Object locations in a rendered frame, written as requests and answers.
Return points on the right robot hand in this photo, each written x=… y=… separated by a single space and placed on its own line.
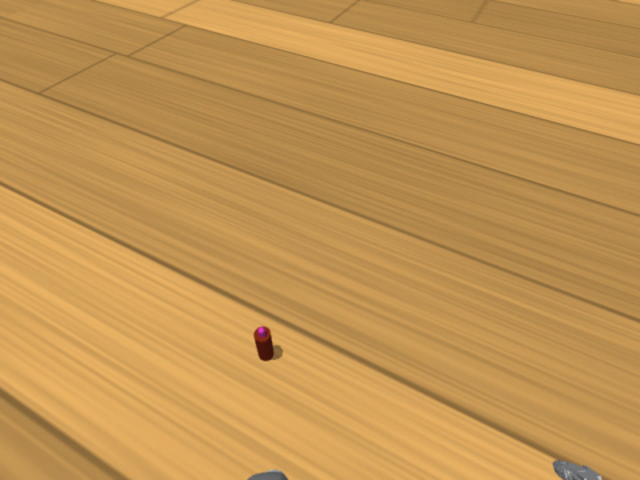
x=571 y=471

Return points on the bottle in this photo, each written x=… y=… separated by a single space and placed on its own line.
x=264 y=344

